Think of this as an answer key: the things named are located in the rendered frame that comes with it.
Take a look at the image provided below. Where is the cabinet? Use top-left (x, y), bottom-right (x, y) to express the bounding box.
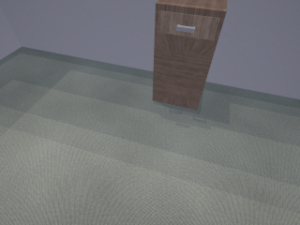
top-left (152, 0), bottom-right (227, 111)

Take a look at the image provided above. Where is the handle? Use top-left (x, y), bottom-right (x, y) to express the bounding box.
top-left (176, 24), bottom-right (196, 34)

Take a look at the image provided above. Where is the drawer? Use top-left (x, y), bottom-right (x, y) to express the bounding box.
top-left (157, 10), bottom-right (220, 40)

